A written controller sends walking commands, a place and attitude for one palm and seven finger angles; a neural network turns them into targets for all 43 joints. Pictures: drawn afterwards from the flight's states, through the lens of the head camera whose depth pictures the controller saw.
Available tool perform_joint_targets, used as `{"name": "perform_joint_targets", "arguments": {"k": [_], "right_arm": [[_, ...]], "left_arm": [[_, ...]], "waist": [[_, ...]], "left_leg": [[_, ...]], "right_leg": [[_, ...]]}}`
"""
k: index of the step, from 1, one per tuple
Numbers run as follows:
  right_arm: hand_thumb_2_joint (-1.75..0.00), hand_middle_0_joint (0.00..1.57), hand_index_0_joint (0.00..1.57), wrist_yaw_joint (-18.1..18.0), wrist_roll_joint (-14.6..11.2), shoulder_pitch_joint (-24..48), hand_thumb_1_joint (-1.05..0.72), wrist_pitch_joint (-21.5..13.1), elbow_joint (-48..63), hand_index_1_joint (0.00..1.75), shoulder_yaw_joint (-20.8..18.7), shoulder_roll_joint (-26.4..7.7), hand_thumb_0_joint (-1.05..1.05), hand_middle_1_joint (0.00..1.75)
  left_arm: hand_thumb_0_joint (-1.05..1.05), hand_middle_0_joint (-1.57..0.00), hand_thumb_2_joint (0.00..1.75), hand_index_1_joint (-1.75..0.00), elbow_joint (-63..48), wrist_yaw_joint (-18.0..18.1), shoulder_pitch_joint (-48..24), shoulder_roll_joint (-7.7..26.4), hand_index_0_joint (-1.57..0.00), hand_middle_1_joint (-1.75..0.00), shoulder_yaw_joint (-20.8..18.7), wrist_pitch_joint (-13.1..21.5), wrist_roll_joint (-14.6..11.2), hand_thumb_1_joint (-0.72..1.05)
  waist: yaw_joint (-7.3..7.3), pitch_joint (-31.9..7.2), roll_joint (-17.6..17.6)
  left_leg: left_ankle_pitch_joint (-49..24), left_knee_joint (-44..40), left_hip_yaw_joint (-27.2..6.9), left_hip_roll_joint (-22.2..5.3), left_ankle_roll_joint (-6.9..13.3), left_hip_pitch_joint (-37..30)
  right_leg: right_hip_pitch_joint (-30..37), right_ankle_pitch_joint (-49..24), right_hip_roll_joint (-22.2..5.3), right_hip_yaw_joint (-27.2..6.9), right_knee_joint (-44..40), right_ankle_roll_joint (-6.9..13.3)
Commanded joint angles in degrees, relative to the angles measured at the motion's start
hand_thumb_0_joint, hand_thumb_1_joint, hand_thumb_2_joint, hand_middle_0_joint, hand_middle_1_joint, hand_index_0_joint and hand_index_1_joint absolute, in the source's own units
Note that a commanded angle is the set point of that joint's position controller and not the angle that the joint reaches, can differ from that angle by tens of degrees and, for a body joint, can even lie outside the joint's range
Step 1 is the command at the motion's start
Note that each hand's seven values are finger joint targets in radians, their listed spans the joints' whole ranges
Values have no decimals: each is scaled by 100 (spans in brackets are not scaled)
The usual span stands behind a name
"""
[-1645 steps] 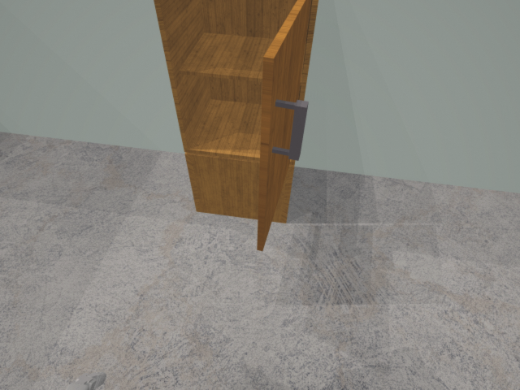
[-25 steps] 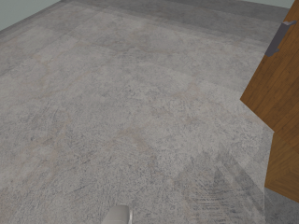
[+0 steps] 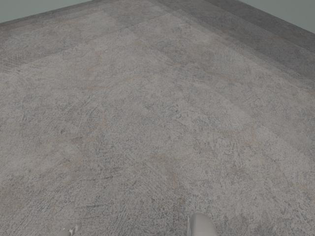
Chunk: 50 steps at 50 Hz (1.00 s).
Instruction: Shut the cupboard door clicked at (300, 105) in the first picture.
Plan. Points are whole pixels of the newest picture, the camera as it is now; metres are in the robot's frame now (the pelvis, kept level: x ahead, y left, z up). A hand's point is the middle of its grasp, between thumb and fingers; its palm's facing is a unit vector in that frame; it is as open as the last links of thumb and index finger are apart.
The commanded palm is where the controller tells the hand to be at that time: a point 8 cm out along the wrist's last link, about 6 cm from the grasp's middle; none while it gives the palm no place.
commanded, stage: turn to face it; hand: left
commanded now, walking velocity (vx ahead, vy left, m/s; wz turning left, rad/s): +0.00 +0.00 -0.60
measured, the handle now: out of the picture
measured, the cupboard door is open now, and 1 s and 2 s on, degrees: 56 56 56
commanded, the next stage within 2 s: none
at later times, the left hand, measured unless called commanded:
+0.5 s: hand (113, 207) +0.21 +0.14 -0.17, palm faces -0.18 -0.96 -0.23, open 7.3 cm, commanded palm none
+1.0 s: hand (119, 158) +0.37 +0.15 -0.16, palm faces -0.48 -0.84 -0.25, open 7.4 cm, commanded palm none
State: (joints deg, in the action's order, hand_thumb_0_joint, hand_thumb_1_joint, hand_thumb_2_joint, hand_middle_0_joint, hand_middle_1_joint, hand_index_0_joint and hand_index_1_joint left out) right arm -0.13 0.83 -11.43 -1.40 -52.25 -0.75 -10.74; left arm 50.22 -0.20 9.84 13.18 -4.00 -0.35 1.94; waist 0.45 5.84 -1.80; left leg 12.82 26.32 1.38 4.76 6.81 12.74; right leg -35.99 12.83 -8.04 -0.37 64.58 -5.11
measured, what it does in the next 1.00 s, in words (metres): walks ahead, turning right: right foot, then left foot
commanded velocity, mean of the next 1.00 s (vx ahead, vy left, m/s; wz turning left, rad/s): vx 0.00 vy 0.00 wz -0.60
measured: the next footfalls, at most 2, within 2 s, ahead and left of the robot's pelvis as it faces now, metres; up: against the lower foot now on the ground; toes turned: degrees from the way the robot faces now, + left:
right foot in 0.28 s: +0.17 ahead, -0.14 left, +0.00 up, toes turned -10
left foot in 0.66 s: +0.24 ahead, +0.11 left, +0.00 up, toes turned -18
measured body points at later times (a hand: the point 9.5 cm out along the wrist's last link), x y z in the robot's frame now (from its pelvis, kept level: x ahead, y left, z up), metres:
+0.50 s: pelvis +0.12 -0.03 +0.00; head +0.18 -0.04 +0.44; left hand +0.22 +0.19 -0.15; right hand +0.13 -0.28 -0.16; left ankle +0.15 +0.11 -0.68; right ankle +0.13 -0.14 -0.74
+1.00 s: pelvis +0.16 +0.01 +0.00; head +0.20 +0.00 +0.45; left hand +0.39 +0.19 -0.14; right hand +0.10 -0.25 -0.14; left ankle +0.21 +0.12 -0.74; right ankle +0.09 -0.11 -0.70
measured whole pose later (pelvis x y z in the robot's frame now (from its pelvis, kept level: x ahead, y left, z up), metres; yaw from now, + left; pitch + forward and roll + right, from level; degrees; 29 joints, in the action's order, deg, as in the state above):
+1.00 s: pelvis +0.16 +0.01 +0.00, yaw -32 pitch -1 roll -2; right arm -1.3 1.7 -11.7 1.1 -50.3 -1.7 -12.5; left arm 49.0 -2.0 8.8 15.8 -5.1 -4.6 1.4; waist 0.0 5.1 0.8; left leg 18.1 31.2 11.1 -8.3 -1.0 11.7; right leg -22.1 24.2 -1.8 3.4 47.9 -3.0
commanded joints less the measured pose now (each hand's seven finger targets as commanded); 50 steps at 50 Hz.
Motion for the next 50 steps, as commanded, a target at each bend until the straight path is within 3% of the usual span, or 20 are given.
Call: {"name": "perform_joint_targets", "arguments": {"k": [1,6,9,12,13,14,15,16,18,21,28,31,32,33,34,35,37,40,46,50], "right_arm": [[-90,20,20,-145,-12,-568,-90,-153,48,30,-227,-668,0,30],[-90,20,20,-209,46,-1009,-90,-143,-316,30,-177,-544,0,30],[-90,20,20,-269,78,-1012,-90,-46,-387,30,-216,-660,0,30],[-90,20,20,-303,20,-937,-90,26,-375,30,-250,-732,0,30],[-90,20,20,-291,-30,-798,-90,27,-306,30,-275,-749,0,30],[-90,20,20,-269,-94,-806,-90,8,-173,30,-296,-573,0,30],[-90,20,20,-252,-95,-797,-90,44,-79,30,-290,-544,0,30],[-90,20,20,-283,-75,-633,-90,114,-61,30,-262,-519,0,30],[-90,20,20,-228,-50,-237,-90,181,-6,30,-259,-466,0,30],[-90,20,20,-148,-9,-430,-90,301,-2,30,-239,-283,0,30],[-90,20,20,-144,-41,13,-90,258,333,30,-304,-377,0,30],[-90,20,20,-192,-76,-391,-90,161,291,30,-318,-522,0,30],[-90,20,20,-223,-58,-562,-90,95,248,30,-353,-762,0,30],[-90,20,20,-236,20,-602,-90,36,304,30,-439,-1290,0,30],[-90,20,20,-253,70,-665,-90,76,371,30,-499,-1571,0,30],[-90,20,20,-248,95,-578,-90,105,455,30,-446,-1476,0,30],[-90,20,20,-264,118,10,-90,94,606,30,-351,-1204,0,30],[-90,20,20,-264,105,228,-90,126,692,30,-315,-1108,0,30],[-90,20,20,-199,104,-319,-90,155,480,30,-429,-1286,0,30],[-90,20,20,-146,92,-260,-90,183,464,30,-481,-1436,0,30]], "left_arm": [[0,-20,90,-30,-9,28,487,183,-20,-30,-6,-33,-46,90],[0,-20,90,-30,-12,71,12,69,-20,-30,116,-23,-84,90],[0,-20,90,-30,-116,43,-150,105,-20,-30,78,-50,-80,90],[0,-20,90,-30,-28,33,462,221,-20,-30,-6,-35,-62,90],[0,-20,90,-30,100,43,983,373,-20,-30,-68,11,-48,90],[0,-20,90,-30,235,98,1485,813,-20,-30,-162,92,6,90],[0,-20,90,-30,316,139,1696,1014,-20,-30,-181,107,-90,90],[0,-20,90,-30,213,222,1382,878,-20,-30,-176,73,-103,90],[0,-20,90,-30,27,268,702,672,-20,-30,-154,13,-105,90],[0,-20,90,-30,-120,241,311,634,-20,-30,-183,25,-62,90],[0,-20,90,-30,-137,84,399,889,-20,-30,-310,-60,-15,90],[0,-20,90,-30,-227,74,154,893,-20,-30,-334,-112,-64,90],[0,-20,90,-30,-311,65,113,721,-20,-30,-297,-130,-112,90],[0,-20,90,-30,-401,33,244,420,-20,-30,-234,-145,-172,90],[0,-20,90,-30,-503,14,94,415,-20,-30,-205,-136,-142,90],[0,-20,90,-30,-567,6,-15,550,-20,-30,-203,-144,-95,90],[0,-20,90,-30,-378,-70,136,636,-20,-30,-297,-236,-50,90],[0,-20,90,-30,-398,-176,193,540,-20,-30,-247,-310,-74,90],[0,-20,90,-30,-622,-228,-312,407,-20,-30,-147,-294,-77,90],[0,-20,90,-30,-625,-216,-210,488,-20,-30,-133,-228,-78,90]], "waist": [[-5,-461,592],[-137,-261,841],[-197,-202,858],[95,-393,452],[345,-692,194],[422,-1211,-809],[373,-1243,-997],[301,-1144,-715],[120,-793,-265],[-153,-971,-175],[12,-811,-781],[-244,-1015,-858],[-313,-1124,-341],[-310,-1183,1143],[-374,-992,1716],[-345,-755,1074],[-51,-476,1140],[45,-447,1259],[-249,-632,1405],[-190,-719,1457]], "left_leg": [[-2453,-1155,-963,-1475,92,-411],[-4105,-729,-396,-1607,-57,-743],[-4202,-351,-373,-1922,132,-992],[-4278,604,-167,-1900,-73,-778],[-3689,1431,14,-1598,-287,-392],[-1533,2970,474,-827,-643,723],[2329,4278,471,-186,-870,1496],[2322,4505,-313,-509,-846,1785],[1733,4422,-405,-792,-906,1968],[1221,3704,-236,-815,-996,1413],[1087,1785,-57,-523,-1035,914],[306,332,-82,-493,-1011,-162],[-44,-328,-281,-844,-933,-945],[-575,-860,-1691,-2190,-471,-1460],[-1535,-966,-2429,-3219,167,-1190],[-1847,-842,-2193,-3260,384,-677],[-1995,-875,-1447,-2735,270,-272],[-2183,-648,-413,-2296,81,-400],[-2404,-411,67,-2395,37,-780],[-2453,56,253,-2481,-120,-630]], "right_leg": [[186,-625,143,-37,-663,50],[759,-581,465,98,-1884,335],[1056,-37,616,213,-2436,480],[2079,-429,785,293,-3128,601],[2873,-1647,605,-44,-3594,739],[3930,-3929,-578,-1672,-3708,1384],[4092,-5483,-1589,-2588,-4134,2172],[3954,-4769,-1472,-2599,-4234,2360],[3193,-3405,-975,-2168,-4426,2100],[2498,-2395,-465,-1484,-4508,1700],[2228,-1645,-141,-1927,-4358,1510],[1824,-1558,65,-1935,-3846,1157],[1276,-1043,387,-1659,-3461,897],[415,590,1150,-924,-2477,553],[126,2346,1189,-217,-1132,353],[307,2186,870,-381,-468,330],[271,1701,771,-284,286,213],[398,1364,646,27,26,138],[930,1148,692,459,-1460,194],[1659,860,788,630,-2558,350]]}}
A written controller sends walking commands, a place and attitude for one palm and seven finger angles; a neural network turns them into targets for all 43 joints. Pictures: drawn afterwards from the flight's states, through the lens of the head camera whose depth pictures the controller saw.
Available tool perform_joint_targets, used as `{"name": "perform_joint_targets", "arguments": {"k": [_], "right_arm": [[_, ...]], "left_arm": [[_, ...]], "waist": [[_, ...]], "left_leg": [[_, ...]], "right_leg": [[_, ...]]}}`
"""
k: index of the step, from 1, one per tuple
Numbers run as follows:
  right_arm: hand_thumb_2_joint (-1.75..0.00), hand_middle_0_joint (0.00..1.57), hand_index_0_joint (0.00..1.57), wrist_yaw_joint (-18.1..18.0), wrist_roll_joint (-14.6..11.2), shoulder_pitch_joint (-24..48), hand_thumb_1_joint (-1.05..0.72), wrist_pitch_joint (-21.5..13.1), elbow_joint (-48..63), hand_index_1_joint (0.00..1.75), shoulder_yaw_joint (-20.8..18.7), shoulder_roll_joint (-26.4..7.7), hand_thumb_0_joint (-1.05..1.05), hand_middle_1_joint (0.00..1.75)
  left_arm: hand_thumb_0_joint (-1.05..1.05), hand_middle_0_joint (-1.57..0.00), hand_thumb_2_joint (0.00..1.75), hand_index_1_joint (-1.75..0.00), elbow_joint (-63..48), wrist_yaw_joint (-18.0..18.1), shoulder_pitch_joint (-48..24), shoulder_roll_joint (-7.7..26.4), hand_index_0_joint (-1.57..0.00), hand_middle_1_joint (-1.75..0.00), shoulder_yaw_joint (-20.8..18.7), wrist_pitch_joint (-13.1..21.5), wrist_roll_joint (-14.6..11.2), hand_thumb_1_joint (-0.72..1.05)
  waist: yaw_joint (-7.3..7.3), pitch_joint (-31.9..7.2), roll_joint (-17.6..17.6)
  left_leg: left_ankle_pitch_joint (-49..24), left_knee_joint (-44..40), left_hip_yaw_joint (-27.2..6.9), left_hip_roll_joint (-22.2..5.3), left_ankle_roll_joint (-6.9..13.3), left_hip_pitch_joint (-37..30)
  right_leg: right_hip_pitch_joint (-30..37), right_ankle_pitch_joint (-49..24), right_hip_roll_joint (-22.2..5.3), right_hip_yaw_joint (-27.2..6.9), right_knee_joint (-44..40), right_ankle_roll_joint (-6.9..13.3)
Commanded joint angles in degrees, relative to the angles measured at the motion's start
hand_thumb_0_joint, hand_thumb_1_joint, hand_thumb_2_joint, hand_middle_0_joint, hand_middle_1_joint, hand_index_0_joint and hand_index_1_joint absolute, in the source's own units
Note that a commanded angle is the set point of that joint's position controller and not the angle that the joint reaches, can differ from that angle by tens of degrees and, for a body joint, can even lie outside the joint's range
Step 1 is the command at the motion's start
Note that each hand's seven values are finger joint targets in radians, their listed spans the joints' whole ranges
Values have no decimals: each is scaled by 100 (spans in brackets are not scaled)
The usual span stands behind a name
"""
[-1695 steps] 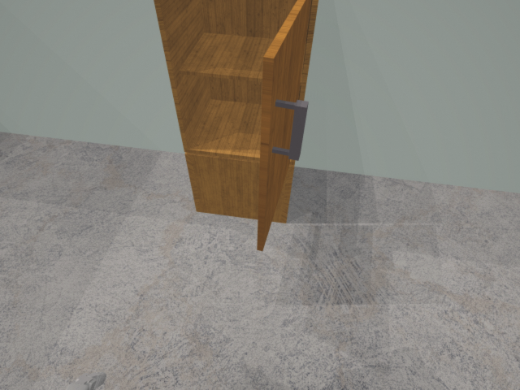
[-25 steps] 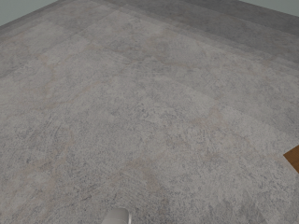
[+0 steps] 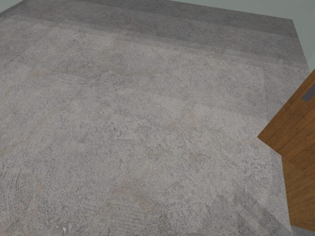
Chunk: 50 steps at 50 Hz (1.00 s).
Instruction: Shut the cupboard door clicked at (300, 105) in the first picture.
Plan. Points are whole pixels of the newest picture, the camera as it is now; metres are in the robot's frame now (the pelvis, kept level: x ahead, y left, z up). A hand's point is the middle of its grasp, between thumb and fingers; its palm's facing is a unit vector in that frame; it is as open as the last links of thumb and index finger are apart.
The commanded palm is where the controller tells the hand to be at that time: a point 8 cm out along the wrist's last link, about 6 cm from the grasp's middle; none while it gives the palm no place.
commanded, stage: turn to face it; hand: left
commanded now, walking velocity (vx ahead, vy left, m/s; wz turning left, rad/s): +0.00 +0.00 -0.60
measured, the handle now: out of the picture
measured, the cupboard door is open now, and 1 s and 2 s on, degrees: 56 56 56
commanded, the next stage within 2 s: take the last steps up to it in 1.32 s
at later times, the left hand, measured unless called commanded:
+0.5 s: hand (92, 233) +0.15 +0.20 -0.18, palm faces -0.23 -0.95 -0.19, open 7.4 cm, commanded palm none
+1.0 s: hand (126, 202) +0.23 +0.11 -0.15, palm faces -0.55 -0.79 -0.28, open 7.4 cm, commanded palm none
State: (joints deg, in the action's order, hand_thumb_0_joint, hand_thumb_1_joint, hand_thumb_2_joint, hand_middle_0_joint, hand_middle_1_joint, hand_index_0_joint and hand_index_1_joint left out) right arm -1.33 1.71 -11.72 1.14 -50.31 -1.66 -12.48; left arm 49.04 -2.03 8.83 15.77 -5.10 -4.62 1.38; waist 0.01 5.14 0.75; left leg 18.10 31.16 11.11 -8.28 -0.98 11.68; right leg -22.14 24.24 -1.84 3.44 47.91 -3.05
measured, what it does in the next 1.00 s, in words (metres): steps on the spot, turning right: right foot, then left foot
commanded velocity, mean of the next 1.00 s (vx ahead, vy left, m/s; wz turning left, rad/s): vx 0.00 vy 0.00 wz -0.56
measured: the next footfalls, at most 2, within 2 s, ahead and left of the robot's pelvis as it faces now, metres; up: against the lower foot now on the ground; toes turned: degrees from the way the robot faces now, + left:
right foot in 0.08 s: +0.04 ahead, -0.13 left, +0.00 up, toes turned -7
left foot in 0.46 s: +0.10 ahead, +0.12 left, +0.00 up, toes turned -13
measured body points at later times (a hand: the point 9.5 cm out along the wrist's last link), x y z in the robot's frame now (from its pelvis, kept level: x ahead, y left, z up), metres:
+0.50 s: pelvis +0.02 +0.02 -0.01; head +0.07 +0.04 +0.44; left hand +0.16 +0.25 -0.17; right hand +0.05 -0.25 -0.13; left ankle +0.06 +0.13 -0.74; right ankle -0.01 -0.12 -0.73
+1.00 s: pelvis +0.01 +0.01 -0.01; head +0.02 -0.03 +0.43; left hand +0.26 +0.15 -0.13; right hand -0.12 -0.23 -0.17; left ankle +0.05 +0.13 -0.70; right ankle -0.05 -0.08 -0.74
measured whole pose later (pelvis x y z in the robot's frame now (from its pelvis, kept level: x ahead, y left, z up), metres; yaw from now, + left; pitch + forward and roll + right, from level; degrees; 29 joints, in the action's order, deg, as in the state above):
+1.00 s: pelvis +0.01 +0.01 -0.01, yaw -34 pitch -1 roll -1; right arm -1.1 0.7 -14.8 4.1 -54.0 -3.3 -16.0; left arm 49.5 -0.8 8.0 12.1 -2.6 -2.0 1.3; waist -1.7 4.3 4.5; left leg 30.0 56.5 7.1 -7.4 -2.8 22.0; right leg -16.7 19.2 -0.4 3.5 36.4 1.1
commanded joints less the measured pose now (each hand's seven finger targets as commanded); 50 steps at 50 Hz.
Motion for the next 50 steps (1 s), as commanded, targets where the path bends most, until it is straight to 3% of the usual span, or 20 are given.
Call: {"name": "perform_joint_targets", "arguments": {"k": [1,2,3,4,7,11,18,21,22,23,24,25,30,40,44,45,46,47,48,50], "right_arm": [[-90,20,20,-18,-11,-94,-90,-65,295,30,-400,-1279,0,30],[-90,20,20,5,-61,2,-90,-62,333,30,-403,-1236,0,30],[-90,20,20,37,-127,29,-90,-48,493,30,-319,-810,0,30],[-90,20,20,18,-105,388,-90,-3,735,30,-245,-673,0,30],[-90,20,20,-16,-100,352,-90,111,527,30,-270,-740,0,30],[-90,20,20,57,-67,62,-90,103,333,30,-274,-725,0,30],[-90,20,20,8,-134,226,-90,17,471,30,-233,-588,0,30],[-90,20,20,-44,-170,-361,-90,-63,306,30,-229,-616,0,30],[-90,20,20,-69,-145,-582,-90,-128,240,30,-256,-832,0,30],[-90,20,20,-81,-53,-660,-90,-177,252,30,-353,-1428,0,30],[-90,20,20,-109,-24,-749,-90,-137,302,30,-383,-1635,0,30],[-90,20,20,-101,3,-590,-90,-114,422,30,-327,-1521,0,30],[-90,20,20,-168,-1,-111,-90,-160,483,30,-198,-1008,0,30],[-90,20,20,-64,9,-538,-90,-105,139,30,-347,-1152,0,30],[-90,20,20,-8,-36,-216,-90,-67,145,30,-395,-1256,0,30],[-90,20,20,36,-97,-256,-90,-59,179,30,-374,-1068,0,30],[-90,20,20,53,-113,-10,-90,-46,445,30,-242,-548,0,30],[-90,20,20,9,-102,205,-90,63,530,30,-234,-709,0,30],[-90,20,20,29,-123,154,-90,121,493,30,-230,-669,0,30],[-90,20,20,32,-75,139,-90,120,326,30,-277,-752,0,30]], "left_arm": [[0,-20,90,-30,-437,-26,160,273,-20,-30,-45,223,-33,90],[0,-20,90,-30,-296,-6,588,493,-20,-30,-96,274,-13,90],[0,-20,90,-30,-192,69,991,1119,-20,-30,-197,368,49,90],[0,-20,90,-30,-99,158,1186,1446,-20,-30,-256,370,-13,90],[0,-20,90,-30,-325,281,365,1045,-20,-30,-179,306,-29,90],[0,-20,90,-30,-448,264,62,810,-20,-30,-95,365,-19,90],[0,-20,90,-30,-313,229,345,964,-20,-30,-187,326,21,90],[0,-20,90,-30,-346,235,-9,890,-20,-30,-190,273,-19,90],[0,-20,90,-30,-402,224,-23,655,-20,-30,-147,235,-71,90],[0,-20,90,-30,-488,178,189,271,-20,-30,-73,201,-129,90],[0,-20,90,-30,-542,159,22,346,-20,-30,-48,201,-87,90],[0,-20,90,-30,-577,137,-15,432,-20,-30,-67,211,-44,90],[0,-20,90,-30,-292,-23,95,308,-20,-30,-103,122,-25,90],[0,-20,90,-30,-429,-42,-364,138,-20,-30,-9,126,-23,90],[0,-20,90,-30,-237,6,261,269,-20,-30,-44,209,-27,90],[0,-20,90,-30,-121,55,647,636,-20,-30,-94,273,9,90],[0,-20,90,-30,-38,144,956,1234,-20,-30,-212,357,53,90],[0,-20,90,-30,16,220,1125,1395,-20,-30,-218,341,-38,90],[0,-20,90,-30,-59,250,862,1312,-20,-30,-165,320,-44,90],[0,-20,90,-30,-229,325,112,909,-20,-30,-133,314,-21,90]], "waist": [[47,-778,1061],[275,-942,573],[463,-1144,-1206],[559,-938,-1841],[198,-510,-1428],[-37,-745,-1014],[115,-835,-1004],[-221,-872,-1002],[-298,-970,-423],[-272,-1027,1371],[-348,-894,1616],[-264,-692,988],[-26,-597,853],[-261,-627,1247],[118,-825,846],[285,-987,57],[488,-868,-1881],[562,-820,-1702],[383,-569,-1196],[116,-314,-1609]], "left_leg": [[-2756,-65,-589,-1112,495,-372],[-2223,665,-329,-873,218,80],[-140,1993,46,-164,-160,1328],[2043,3153,-380,452,-323,2290],[947,3890,-1222,151,-315,2573],[272,3238,-1052,270,-429,1922],[628,1473,-973,579,-386,1375],[-193,-130,-1001,668,-306,191],[-571,-939,-1272,315,-215,-628],[-851,-1521,-2765,-1126,250,-1205],[-1467,-1584,-3330,-1955,815,-783],[-1495,-1499,-3127,-1934,1021,-245],[-3214,-1045,-1315,-1017,785,-682],[-2965,-808,-662,-1274,810,-787],[-2159,25,-259,-1175,383,-135],[-1331,849,-63,-843,82,574],[1618,2194,210,115,-270,2089],[2022,3227,-597,305,-263,2292],[1572,3661,-1006,213,-208,2328],[806,3748,-1176,116,-244,2522]], "right_leg": [[746,-794,176,242,-1517,208],[1553,-1594,37,51,-2258,309],[2519,-3033,-1217,-1601,-2826,749],[2383,-5009,-2071,-2768,-2712,1384],[1518,-2562,-1548,-2342,-3046,1434],[1240,-2895,-1002,-1543,-2788,1200],[1271,-3060,-1045,-2268,-2546,1383],[614,-2857,-788,-2334,-2105,1020],[-52,-2082,-328,-1996,-1673,704],[-1021,-72,553,-1157,-492,304],[-1113,1196,498,-637,804,152],[-915,1004,202,-785,1401,142],[-1106,131,43,-390,1944,-72],[-320,148,23,136,-22,29],[1077,-1122,130,252,-1803,253],[1988,-1789,-321,-360,-2488,443],[2543,-3305,-1738,-2408,-2928,1032],[1952,-3700,-2209,-2832,-3003,1562],[1449,-2386,-2084,-2529,-3182,1671],[1154,-1489,-1513,-2274,-3331,1375]]}}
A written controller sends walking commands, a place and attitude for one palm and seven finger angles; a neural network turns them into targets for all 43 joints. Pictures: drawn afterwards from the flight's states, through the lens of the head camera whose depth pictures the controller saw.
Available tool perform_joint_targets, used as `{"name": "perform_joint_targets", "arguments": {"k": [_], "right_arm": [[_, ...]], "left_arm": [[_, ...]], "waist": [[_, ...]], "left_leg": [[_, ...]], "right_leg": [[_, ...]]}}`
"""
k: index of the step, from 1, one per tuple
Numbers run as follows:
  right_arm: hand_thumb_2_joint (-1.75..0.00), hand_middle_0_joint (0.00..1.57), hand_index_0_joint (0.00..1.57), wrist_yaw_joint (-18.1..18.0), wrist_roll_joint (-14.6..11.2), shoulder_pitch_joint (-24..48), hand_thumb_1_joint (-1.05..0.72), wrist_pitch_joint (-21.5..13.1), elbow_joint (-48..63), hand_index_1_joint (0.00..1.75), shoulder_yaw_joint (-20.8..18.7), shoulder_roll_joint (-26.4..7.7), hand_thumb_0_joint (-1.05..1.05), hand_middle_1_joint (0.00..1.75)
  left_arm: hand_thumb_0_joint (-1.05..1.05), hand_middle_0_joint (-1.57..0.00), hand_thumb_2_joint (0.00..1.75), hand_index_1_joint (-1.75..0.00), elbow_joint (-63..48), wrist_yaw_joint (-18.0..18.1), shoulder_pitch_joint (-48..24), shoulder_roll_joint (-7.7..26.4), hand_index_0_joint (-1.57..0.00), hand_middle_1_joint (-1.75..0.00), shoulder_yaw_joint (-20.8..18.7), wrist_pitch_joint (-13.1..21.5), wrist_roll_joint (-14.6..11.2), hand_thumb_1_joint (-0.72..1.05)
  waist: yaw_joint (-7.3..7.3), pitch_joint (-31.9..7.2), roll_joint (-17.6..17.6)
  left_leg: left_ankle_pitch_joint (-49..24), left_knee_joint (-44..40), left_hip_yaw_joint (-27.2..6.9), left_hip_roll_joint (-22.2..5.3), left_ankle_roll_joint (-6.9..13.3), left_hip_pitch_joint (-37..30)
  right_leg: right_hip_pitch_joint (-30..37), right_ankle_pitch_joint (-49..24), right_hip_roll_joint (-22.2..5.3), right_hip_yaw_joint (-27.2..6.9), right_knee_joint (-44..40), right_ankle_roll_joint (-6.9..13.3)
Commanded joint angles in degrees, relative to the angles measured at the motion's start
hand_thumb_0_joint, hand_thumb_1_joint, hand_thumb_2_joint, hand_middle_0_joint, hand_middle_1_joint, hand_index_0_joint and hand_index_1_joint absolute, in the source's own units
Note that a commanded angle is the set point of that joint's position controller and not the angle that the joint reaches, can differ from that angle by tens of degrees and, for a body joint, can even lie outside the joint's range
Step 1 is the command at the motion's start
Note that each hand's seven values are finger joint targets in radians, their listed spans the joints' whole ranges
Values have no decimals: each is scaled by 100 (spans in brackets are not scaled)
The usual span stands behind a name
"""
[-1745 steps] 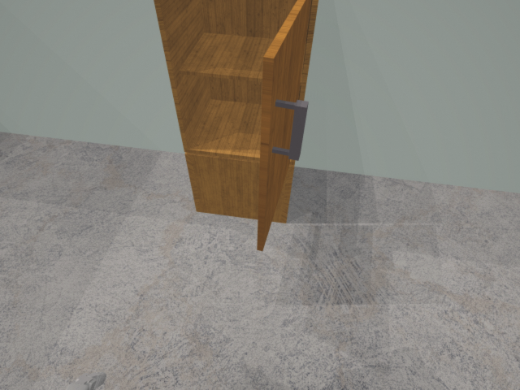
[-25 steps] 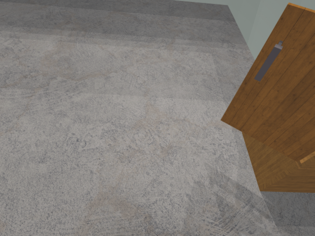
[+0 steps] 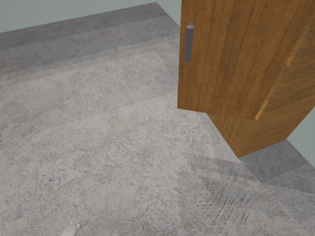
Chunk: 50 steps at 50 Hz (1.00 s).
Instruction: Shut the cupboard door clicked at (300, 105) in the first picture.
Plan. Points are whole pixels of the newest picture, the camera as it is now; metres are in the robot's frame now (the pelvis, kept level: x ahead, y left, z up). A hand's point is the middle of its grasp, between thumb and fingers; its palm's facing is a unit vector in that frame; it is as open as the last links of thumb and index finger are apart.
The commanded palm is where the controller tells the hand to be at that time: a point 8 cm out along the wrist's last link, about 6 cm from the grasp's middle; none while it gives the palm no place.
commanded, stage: turn to face it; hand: left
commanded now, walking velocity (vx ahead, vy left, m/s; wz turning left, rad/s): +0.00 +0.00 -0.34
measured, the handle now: (189, 41) +0.76 -0.10 +0.08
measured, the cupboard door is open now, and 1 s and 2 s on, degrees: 56 56 56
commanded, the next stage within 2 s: take the last steps up to it in 0.32 s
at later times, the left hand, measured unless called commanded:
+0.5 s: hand out of the picture +0.11 +0.22 -0.16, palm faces -0.12 -0.97 -0.19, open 7.4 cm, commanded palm none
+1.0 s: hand out of the picture +0.15 +0.14 -0.17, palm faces -0.23 -0.96 -0.13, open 7.4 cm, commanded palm none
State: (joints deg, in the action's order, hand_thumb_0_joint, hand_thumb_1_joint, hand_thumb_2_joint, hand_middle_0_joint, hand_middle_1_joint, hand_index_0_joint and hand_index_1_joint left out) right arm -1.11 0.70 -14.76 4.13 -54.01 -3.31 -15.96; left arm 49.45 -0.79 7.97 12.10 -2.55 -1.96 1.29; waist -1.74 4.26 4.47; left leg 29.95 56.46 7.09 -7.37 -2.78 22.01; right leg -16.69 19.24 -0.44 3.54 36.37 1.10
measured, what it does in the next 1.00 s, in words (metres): walks ahead: left foot, then right foot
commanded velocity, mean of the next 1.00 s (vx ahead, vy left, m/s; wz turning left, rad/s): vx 0.18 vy -0.07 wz -0.19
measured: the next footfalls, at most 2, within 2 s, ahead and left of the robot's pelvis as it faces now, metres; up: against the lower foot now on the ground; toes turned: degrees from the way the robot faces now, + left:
left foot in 0.32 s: +0.07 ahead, +0.14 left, +0.00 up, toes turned -4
right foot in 0.72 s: +0.03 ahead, -0.12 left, +0.00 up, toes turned -17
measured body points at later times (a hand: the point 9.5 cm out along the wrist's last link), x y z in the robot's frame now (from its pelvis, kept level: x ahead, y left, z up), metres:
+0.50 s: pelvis +0.02 +0.03 +0.02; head +0.05 +0.05 +0.47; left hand +0.12 +0.27 -0.14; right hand +0.04 -0.21 -0.12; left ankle +0.03 +0.14 -0.72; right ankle -0.03 -0.10 -0.66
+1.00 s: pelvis +0.11 -0.02 +0.01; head +0.14 -0.01 +0.46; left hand +0.16 +0.19 -0.16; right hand +0.09 -0.28 -0.12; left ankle +0.21 +0.06 -0.70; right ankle -0.01 -0.11 -0.72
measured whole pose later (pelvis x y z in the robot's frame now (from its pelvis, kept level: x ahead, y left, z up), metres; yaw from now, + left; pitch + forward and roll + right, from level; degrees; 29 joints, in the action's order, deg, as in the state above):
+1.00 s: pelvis +0.11 -0.02 +0.01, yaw -14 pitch +0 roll -2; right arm 0.5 1.6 -13.8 -0.2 -56.6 -2.6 -12.1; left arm 61.3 -0.2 18.3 9.5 -1.9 1.3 1.6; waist -1.3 2.3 -0.4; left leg 17.2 42.5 5.8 -5.6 -1.8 26.9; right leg -1.8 20.4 1.8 4.1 22.1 0.9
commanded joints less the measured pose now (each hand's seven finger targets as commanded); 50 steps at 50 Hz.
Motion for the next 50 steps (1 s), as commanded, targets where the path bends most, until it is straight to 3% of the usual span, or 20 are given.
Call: {"name": "perform_joint_targets", "arguments": {"k": [1,5,10,13,14,15,16,17,20,22,25,30,33,34,35,36,38,42,48,50], "right_arm": [[-90,20,20,39,44,300,-90,-192,593,30,-107,-431,0,30],[-90,20,20,48,33,64,-90,-201,430,30,-67,-246,0,30],[-90,20,20,-1,-11,245,-90,-264,528,30,-25,-108,0,30],[-90,20,20,-56,-24,-188,-90,-341,360,30,10,-62,0,30],[-90,20,20,-70,-26,-434,-90,-396,270,30,6,-172,0,30],[-90,20,20,-82,9,-509,-90,-453,246,30,-48,-533,0,30],[-90,20,20,-120,80,-495,-90,-450,323,30,-115,-957,0,30],[-90,20,20,-143,122,-384,-90,-397,379,30,-100,-952,0,30],[-90,20,20,-193,128,8,-90,-436,419,30,27,-551,0,30],[-90,20,20,-188,151,58,-90,-429,376,30,34,-503,0,30],[-90,20,20,-165,166,-427,-90,-447,202,30,-55,-597,0,30],[-90,20,20,-105,178,-505,-90,-476,12,30,-196,-808,0,30],[-90,20,20,-83,141,-241,-90,-480,-44,30,-205,-811,0,30],[-90,20,20,-61,106,-147,-90,-497,-39,30,-179,-644,0,30],[-90,20,20,-22,19,-22,-90,-517,113,30,-71,-178,0,30],[-90,20,20,4,67,596,-90,-505,383,30,-8,-174,0,30],[-90,20,20,46,70,558,-90,-497,311,30,-80,-241,0,30],[-90,20,20,144,130,235,-90,-483,81,30,-44,-59,0,30],[-90,20,20,169,89,163,-90,-596,106,30,16,131,0,30],[-90,20,20,125,110,-498,-90,-676,-133,30,-26,-27,0,30]], "left_arm": [[0,-20,90,-30,-332,183,21,1122,-20,-30,-300,72,-24,90],[0,-20,90,-30,-255,156,186,1048,-20,-30,-288,149,3,90],[0,-20,90,-30,-91,155,439,1125,-20,-30,-348,115,50,90],[0,-20,90,-30,-54,153,255,1062,-20,-30,-353,73,-5,90],[0,-20,90,-30,-69,151,187,944,-20,-30,-317,49,-41,90],[0,-20,90,-30,-96,125,339,644,-20,-30,-261,25,-80,90],[0,-20,90,-30,-133,104,463,410,-20,-30,-221,2,-110,90],[0,-20,90,-30,-145,105,366,551,-20,-30,-241,-31,-71,90],[0,-20,90,-30,18,26,293,574,-20,-30,-285,-87,0,90],[0,-20,90,-30,101,-3,398,413,-20,-30,-251,-92,-31,90],[0,-20,90,-30,74,-98,121,371,-20,-30,-193,-57,6,90],[0,-20,90,-30,14,-234,-152,348,-20,-30,-188,-3,35,90],[0,-20,90,-30,303,-252,588,403,-20,-30,-246,57,40,90],[0,-20,90,-30,476,-214,1032,597,-20,-30,-306,114,48,90],[0,-20,90,-30,633,-119,1546,1109,-20,-30,-393,196,85,90],[0,-20,90,-30,707,-23,1762,1349,-20,-30,-424,193,20,90],[0,-20,90,-30,579,57,1268,1073,-20,-30,-352,239,8,90],[0,-20,90,-30,587,93,795,664,-20,-30,-186,407,12,90],[0,-20,90,-30,924,104,1001,744,-20,-30,-175,469,14,90],[0,-20,90,-30,994,93,885,745,-20,-30,-187,448,-31,90]], "waist": [[150,-248,-1723],[91,-616,-1229],[242,-676,-1256],[26,-700,-1268],[-87,-749,-1071],[-48,-884,62],[-2,-720,1212],[-41,-540,892],[142,-231,678],[170,-335,567],[-99,-489,435],[-201,-240,507],[194,-367,157],[420,-439,-445],[647,-558,-1965],[857,-135,-2278],[506,204,-1524],[85,298,-1035],[38,-2,-1007],[-287,-257,-654]], "left_leg": [[-774,1140,-765,14,-107,1290],[-928,334,-569,249,-190,770],[-549,-1008,-515,403,-142,350],[-1420,-2531,-472,563,-62,-710],[-1981,-3248,-538,454,-19,-1407],[-2332,-3714,-1419,-348,225,-1846],[-2998,-3969,-2550,-1438,828,-1747],[-2752,-4086,-2592,-1736,1236,-1168],[-3603,-3941,-1820,-1219,1179,-919],[-3755,-3809,-1298,-993,1088,-1210],[-2330,-3999,-1437,-1099,1088,-1732],[-587,-4248,-1508,-1284,1043,-1423],[-440,-3573,-977,-1000,754,-676],[-350,-2834,-557,-629,546,-53],[202,-1348,245,164,223,1204],[750,-143,-41,404,167,1941],[-102,634,-567,137,194,2150],[-890,271,-394,32,56,1413],[-1327,-1764,-77,236,111,414],[-1965,-2566,51,435,124,-867]], "right_leg": [[512,-1258,-1382,-1767,-2059,831],[669,-2079,-1156,-1435,-1803,819],[785,-2310,-1304,-1886,-1608,1022],[296,-2267,-1043,-1892,-1213,723],[-125,-1919,-804,-1680,-921,454],[-643,-856,-209,-1225,-286,134],[-1097,816,296,-550,598,-150],[-932,1430,186,-625,1523,-151],[-1091,926,-16,-637,2447,-223],[-980,777,-11,-491,2085,-273],[-1130,726,-6,-206,1574,-253],[-724,646,-41,-20,390,-156],[739,-242,179,222,-1013,-78],[1579,-214,-10,-80,-1593,31],[2493,835,-1220,-1857,-2404,532],[2078,997,-1950,-3020,-2797,1111],[1483,1533,-1780,-2701,-2885,1316],[821,-443,-1308,-1270,-2605,1115],[1146,-1515,-1177,-923,-2123,988],[729,-1608,-953,-705,-1239,794]]}}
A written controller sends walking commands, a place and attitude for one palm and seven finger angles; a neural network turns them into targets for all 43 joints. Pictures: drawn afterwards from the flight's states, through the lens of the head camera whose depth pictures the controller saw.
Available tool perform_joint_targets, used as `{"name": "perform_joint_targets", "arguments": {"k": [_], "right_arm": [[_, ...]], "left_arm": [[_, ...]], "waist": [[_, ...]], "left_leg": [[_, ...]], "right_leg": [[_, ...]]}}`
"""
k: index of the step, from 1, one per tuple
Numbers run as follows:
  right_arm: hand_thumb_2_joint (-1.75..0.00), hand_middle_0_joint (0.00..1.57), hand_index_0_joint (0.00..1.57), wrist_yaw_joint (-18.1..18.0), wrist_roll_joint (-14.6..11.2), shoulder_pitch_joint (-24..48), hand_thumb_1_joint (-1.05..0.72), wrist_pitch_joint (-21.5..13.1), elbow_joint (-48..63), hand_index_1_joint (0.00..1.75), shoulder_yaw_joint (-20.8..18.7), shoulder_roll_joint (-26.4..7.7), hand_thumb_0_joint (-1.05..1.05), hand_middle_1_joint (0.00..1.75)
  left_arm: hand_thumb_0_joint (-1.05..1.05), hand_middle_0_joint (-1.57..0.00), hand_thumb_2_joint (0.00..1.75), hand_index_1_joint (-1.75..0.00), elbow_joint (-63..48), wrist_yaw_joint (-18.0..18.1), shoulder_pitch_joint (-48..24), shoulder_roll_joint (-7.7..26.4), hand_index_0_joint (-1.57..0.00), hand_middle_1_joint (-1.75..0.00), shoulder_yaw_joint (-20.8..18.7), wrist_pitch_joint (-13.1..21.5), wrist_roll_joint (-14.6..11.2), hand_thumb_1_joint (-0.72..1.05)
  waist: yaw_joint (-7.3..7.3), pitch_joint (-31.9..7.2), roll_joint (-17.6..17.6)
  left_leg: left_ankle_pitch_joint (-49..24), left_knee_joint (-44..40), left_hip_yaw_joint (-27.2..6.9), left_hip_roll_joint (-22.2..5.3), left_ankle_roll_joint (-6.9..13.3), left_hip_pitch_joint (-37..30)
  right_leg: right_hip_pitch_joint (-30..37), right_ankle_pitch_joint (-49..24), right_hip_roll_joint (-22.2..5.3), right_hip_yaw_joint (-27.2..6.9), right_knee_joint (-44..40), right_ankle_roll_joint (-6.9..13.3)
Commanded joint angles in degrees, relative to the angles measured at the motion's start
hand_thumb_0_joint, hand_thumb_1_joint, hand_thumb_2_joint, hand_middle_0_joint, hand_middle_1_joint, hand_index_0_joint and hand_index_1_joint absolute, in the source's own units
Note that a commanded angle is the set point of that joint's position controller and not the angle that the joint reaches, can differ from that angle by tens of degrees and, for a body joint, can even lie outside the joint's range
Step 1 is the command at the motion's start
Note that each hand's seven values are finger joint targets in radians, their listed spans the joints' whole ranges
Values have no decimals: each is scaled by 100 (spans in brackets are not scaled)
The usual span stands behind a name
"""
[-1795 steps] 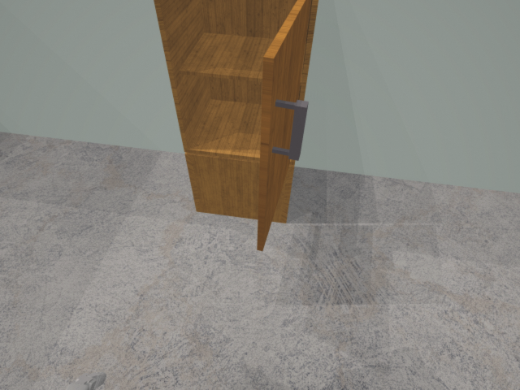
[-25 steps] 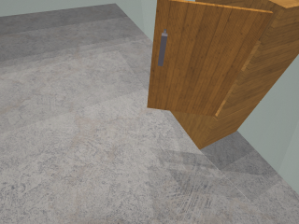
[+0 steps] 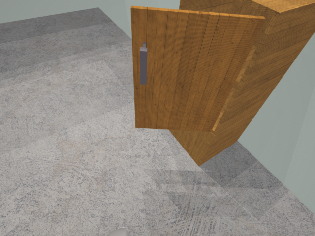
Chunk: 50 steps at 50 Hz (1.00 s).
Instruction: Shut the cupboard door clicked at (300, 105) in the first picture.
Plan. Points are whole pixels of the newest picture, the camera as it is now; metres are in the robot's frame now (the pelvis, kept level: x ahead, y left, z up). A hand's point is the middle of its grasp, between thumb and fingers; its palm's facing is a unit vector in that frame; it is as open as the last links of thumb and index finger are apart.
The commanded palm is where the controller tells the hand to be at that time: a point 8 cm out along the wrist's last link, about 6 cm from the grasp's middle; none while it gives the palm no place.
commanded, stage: take the last steps up to it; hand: left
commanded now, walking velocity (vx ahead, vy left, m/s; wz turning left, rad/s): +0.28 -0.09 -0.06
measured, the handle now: (143, 63) +0.65 +0.08 +0.07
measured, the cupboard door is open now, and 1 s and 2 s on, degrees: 56 56 56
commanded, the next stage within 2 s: come to a stop and stand still in 0.34 s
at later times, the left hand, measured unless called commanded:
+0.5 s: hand (117, 194) +0.27 +0.13 -0.16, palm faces -0.08 -0.97 -0.23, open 7.4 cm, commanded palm none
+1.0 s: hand (100, 208) +0.23 +0.18 -0.18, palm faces +0.06 -0.97 -0.23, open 7.4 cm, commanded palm none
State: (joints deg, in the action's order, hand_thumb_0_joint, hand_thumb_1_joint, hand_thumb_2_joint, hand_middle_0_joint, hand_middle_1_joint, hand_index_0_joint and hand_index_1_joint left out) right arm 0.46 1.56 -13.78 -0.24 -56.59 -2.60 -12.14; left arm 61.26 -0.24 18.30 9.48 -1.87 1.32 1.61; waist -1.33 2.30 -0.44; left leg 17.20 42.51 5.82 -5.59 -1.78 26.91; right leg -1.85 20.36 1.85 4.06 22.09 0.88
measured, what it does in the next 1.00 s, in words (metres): walks ahead: left foot, then right foot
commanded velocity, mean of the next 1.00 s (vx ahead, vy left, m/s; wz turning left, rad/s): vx -0.01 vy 0.00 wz -0.02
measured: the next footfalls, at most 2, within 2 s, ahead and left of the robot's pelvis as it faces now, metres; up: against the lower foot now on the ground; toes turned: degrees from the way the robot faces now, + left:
left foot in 0.04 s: +0.14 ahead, +0.10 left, +0.00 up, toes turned +7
right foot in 0.48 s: +0.27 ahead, -0.18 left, +0.00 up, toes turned -9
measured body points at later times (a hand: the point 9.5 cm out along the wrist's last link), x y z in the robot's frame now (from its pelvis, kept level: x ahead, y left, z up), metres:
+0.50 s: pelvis +0.17 -0.06 -0.01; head +0.20 -0.07 +0.44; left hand +0.27 +0.18 -0.15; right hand +0.09 -0.27 -0.16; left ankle +0.10 +0.10 -0.73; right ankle +0.23 -0.17 -0.74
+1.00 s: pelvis +0.18 -0.02 -0.01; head +0.21 +0.00 +0.44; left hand +0.22 +0.23 -0.16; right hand +0.30 -0.27 -0.13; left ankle +0.18 +0.10 -0.74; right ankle +0.23 -0.17 -0.73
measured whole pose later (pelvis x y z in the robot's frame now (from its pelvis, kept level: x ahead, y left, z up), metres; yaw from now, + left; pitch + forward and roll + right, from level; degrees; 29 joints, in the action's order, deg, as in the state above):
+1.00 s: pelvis +0.18 -0.02 -0.01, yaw +0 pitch +0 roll -1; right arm -0.6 0.6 -6.7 1.2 -54.2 -2.3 -12.2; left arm 57.4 2.1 12.4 12.3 -2.8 -2.2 1.5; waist 1.5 2.9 -1.3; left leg 19.1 33.4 0.2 -1.6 -1.0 15.0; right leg -20.1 16.3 -5.3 5.2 34.7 -2.3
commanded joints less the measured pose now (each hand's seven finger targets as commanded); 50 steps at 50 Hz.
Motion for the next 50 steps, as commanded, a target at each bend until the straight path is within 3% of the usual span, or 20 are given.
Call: {"name": "perform_joint_targets", "arguments": {"k": [1,2,3,7,12,19,22,23,24,25,26,29,35,39,44,46,47,48,49,50], "right_arm": [[-90,20,20,-78,52,-1277,-90,-290,-90,30,-154,-683,0,30],[-90,20,20,-145,147,-1878,-90,-326,-222,30,-282,-1286,0,30],[-90,20,20,-216,112,-2138,-90,-251,-252,30,-300,-1521,0,30],[-90,20,20,-267,62,-978,-90,-275,15,30,-90,-719,0,30],[-90,20,20,-251,26,-843,-90,-321,-59,30,-95,-569,0,30],[-90,20,20,-188,49,-898,-90,-179,-187,30,-190,-599,0,30],[-90,20,20,-175,23,-790,-90,-131,-218,30,-181,-580,0,30],[-90,20,20,-150,-22,-802,-90,-136,-255,30,-141,-445,0,30],[-90,20,20,-117,-79,-1002,-90,-147,-247,30,-68,-84,0,30],[-90,20,20,-152,-133,-1086,-90,-46,-158,30,1,113,0,30],[-90,20,20,-193,-148,-1170,-90,40,-229,30,20,102,0,30],[-90,20,20,-256,-212,-1022,-90,150,-389,30,-10,-135,0,30],[-90,20,20,-167,-101,-242,-90,401,-85,30,-124,-211,0,30],[-90,20,20,-101,-76,8,-90,452,146,30,-151,-321,0,30],[-90,20,20,-85,-122,74,-90,294,320,30,-111,-273,0,30],[-90,20,20,-95,-120,-234,-90,210,191,30,-70,-234,0,30],[-90,20,20,-94,-118,-393,-90,132,143,30,-64,-384,0,30],[-90,20,20,-114,-59,-327,-90,52,223,30,-131,-862,0,30],[-90,20,20,-177,-4,-74,-90,81,356,30,-172,-1182,0,30],[-90,20,20,-202,39,210,-90,99,424,30,-100,-1103,0,30]], "left_arm": [[0,-20,90,-30,-241,18,-143,857,-20,-30,-247,100,-110,90],[0,-20,90,-30,-288,-21,231,509,-20,-30,-191,68,-147,90],[0,-20,90,-30,-465,-36,62,582,-20,-30,-135,59,-112,90],[0,-20,90,-30,-420,-115,-469,511,-20,-30,-219,-43,23,90],[0,-20,90,-30,-389,-135,-252,256,-20,-30,-194,-168,-19,90],[0,-20,90,-30,-617,-130,-855,289,-20,-30,-172,-148,-21,90],[0,-20,90,-30,-467,-107,-362,438,-20,-30,-216,-55,-16,90],[0,-20,90,-30,-313,-62,126,607,-20,-30,-239,32,-15,90],[0,-20,90,-30,-157,30,541,1045,-20,-30,-303,131,19,90],[0,-20,90,-30,-125,90,591,1292,-20,-30,-288,155,-36,90],[0,-20,90,-30,-228,128,174,1175,-20,-30,-175,133,-57,90],[0,-20,90,-30,-303,257,-290,952,-20,-30,-146,85,-58,90],[0,-20,90,-30,-413,346,-314,1012,-20,-30,-296,-60,-31,90],[0,-20,90,-30,-600,344,-547,1050,-20,-30,-304,-100,-7,90],[0,-20,90,-30,-763,275,-690,1170,-20,-30,-346,-159,84,90],[0,-20,90,-30,-719,247,-678,1144,-20,-30,-314,-210,37,90],[0,-20,90,-30,-708,232,-594,989,-20,-30,-267,-238,-20,90],[0,-20,90,-30,-730,215,-311,650,-20,-30,-186,-285,-85,90],[0,-20,90,-30,-767,235,-372,527,-20,-30,-142,-339,-89,90],[0,-20,90,-30,-768,218,-464,617,-20,-30,-148,-376,-62,90]], "waist": [[-550,-453,514],[-632,-907,1858],[-695,-919,2000],[-144,481,680],[68,47,673],[-50,383,798],[206,65,592],[418,-213,170],[523,-635,-967],[380,-715,-1489],[193,-552,-846],[135,-801,-1231],[307,-688,-397],[216,-610,-793],[163,-610,-1280],[-7,-666,-1106],[-62,-743,-592],[31,-739,1012],[-6,-373,1628],[52,-65,1135]], "left_leg": [[-804,-1520,-219,83,92,-2364],[-564,-2057,-2304,-1389,624,-3463],[-209,-2806,-3569,-2214,1100,-3515],[-146,-3209,-2135,-1683,892,-1422],[-1091,-3142,-733,-1177,893,-1661],[-708,-2964,-498,-1162,927,-1491],[-814,-2123,-280,-925,671,-1348],[-907,-1372,31,-522,449,-1219],[283,-263,355,51,177,-369],[1998,566,57,351,67,-482],[2019,746,-354,193,60,-817],[1496,1198,-608,167,-35,-530],[987,2071,-750,463,-174,30],[652,2021,-826,446,-212,50],[760,158,-573,434,-81,-742],[-307,-1285,-339,541,-35,-1664],[-926,-1994,-522,328,-7,-2253],[-1516,-2499,-1828,-775,270,-2218],[-1858,-2824,-2539,-1526,754,-1364],[-1062,-2951,-2426,-1613,1056,-645]], "right_leg": [[-1174,-1651,-802,-462,1251,624],[-2425,-76,-154,8,2843,263],[-3053,1329,99,-270,4120,203],[-3216,-69,-685,-687,4799,62],[-2839,-641,-700,-344,3531,-125],[-2226,-900,-565,97,1729,-181],[-1054,-1188,-335,229,772,-108],[-364,-1593,-469,-50,331,-64],[581,-2581,-1543,-1311,31,213],[176,-3879,-2429,-1991,-405,597],[-425,-4138,-2433,-1754,-503,764],[32,-6659,-2198,-1253,171,810],[-185,-5868,-2334,-1089,-11,1038],[-552,-4658,-2239,-890,-193,1023],[-872,-3382,-2006,-854,-64,955],[-1264,-2380,-1614,-684,265,557],[-1606,-1634,-1330,-518,689,264],[-2073,-9,-701,-163,1303,-129],[-2028,1154,-377,-249,1940,-281],[-1678,1088,-444,-561,2369,-227]]}}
